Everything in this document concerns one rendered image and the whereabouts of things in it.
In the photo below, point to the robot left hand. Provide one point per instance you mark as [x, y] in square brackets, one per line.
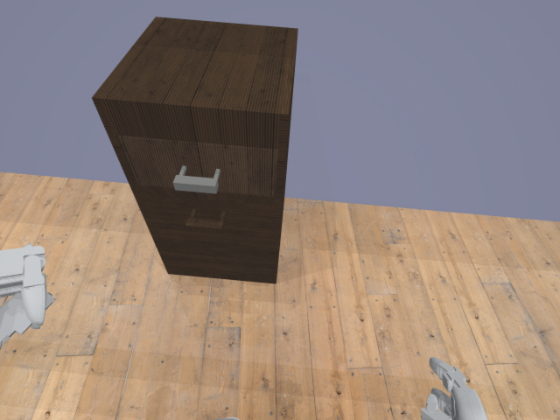
[21, 275]

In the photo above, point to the handle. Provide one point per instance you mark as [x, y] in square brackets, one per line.
[196, 184]
[205, 226]

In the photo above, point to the cabinet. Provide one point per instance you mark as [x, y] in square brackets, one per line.
[215, 83]

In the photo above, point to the drawer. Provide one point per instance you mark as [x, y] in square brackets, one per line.
[156, 162]

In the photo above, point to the robot right hand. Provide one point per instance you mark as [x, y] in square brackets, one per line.
[464, 403]

